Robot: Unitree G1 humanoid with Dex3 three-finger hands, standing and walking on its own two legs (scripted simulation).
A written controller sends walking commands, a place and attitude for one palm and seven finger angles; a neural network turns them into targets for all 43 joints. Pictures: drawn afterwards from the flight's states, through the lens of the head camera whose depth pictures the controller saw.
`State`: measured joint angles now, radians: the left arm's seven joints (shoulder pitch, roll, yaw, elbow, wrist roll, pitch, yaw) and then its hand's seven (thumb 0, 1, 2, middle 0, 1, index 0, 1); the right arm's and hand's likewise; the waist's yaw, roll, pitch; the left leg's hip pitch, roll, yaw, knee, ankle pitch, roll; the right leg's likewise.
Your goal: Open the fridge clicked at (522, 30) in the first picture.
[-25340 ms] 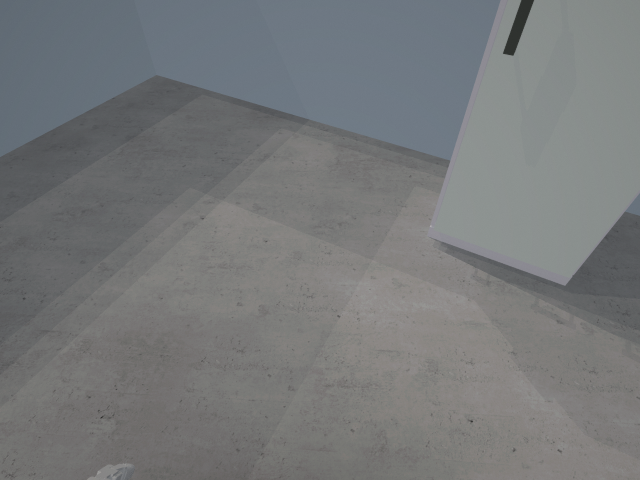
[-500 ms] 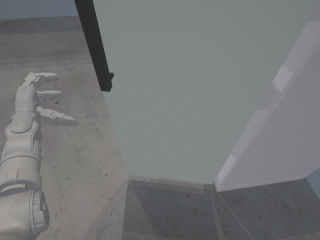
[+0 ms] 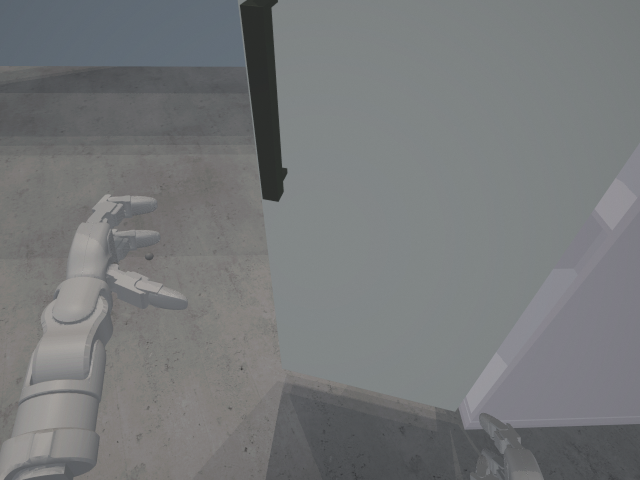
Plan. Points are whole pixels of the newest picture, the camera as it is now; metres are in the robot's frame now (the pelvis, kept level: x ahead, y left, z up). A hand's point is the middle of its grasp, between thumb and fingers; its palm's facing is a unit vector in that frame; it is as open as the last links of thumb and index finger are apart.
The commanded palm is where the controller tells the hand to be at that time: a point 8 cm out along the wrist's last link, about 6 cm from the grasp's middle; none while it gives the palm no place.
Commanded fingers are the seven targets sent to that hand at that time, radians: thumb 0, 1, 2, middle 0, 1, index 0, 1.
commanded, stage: draw the hand back to the body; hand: left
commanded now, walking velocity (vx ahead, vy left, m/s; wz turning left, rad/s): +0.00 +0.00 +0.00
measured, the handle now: (272, 108) +0.54 +0.13 +0.22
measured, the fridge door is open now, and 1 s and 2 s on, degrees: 74 74 74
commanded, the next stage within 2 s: step back with the hand held close in 1.66 s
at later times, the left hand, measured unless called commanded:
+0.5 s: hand (125, 288) +0.27 +0.25 +0.14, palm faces +0.02 -1.00 -0.02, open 14.7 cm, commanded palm +0.24 +0.28 +0.16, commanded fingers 0.00 -0.48 0.23 -0.25 -1.11 -0.25 -1.11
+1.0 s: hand (78, 314) +0.22 +0.27 +0.16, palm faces +0.48 -0.82 -0.31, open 11.6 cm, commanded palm +0.17 +0.29 +0.18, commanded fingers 0.00 0.43 0.67 -0.22 -0.58 -0.22 -0.58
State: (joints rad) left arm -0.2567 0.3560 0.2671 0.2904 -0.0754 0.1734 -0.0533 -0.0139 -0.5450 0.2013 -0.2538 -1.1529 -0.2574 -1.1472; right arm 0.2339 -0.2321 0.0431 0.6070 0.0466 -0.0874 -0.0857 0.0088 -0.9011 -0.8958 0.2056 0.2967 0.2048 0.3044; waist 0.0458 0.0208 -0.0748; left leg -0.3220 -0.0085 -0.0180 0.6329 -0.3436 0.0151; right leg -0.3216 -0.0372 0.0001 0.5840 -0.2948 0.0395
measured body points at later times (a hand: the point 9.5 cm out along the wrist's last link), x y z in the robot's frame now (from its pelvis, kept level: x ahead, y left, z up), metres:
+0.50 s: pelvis -0.01 -0.03 +0.00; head -0.03 -0.04 +0.45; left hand +0.26 +0.30 +0.15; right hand +0.15 -0.28 -0.08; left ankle -0.01 +0.11 -0.73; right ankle +0.01 -0.15 -0.73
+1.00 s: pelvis -0.01 -0.02 +0.01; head -0.03 -0.03 +0.46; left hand +0.19 +0.31 +0.18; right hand +0.18 -0.23 -0.07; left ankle -0.01 +0.11 -0.73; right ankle +0.01 -0.15 -0.73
